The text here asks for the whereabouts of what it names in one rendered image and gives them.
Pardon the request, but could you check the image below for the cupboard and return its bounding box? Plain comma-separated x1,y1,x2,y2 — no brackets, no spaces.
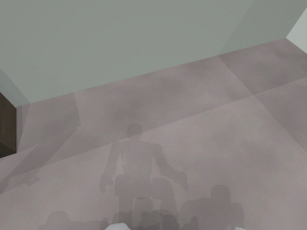
0,92,17,158

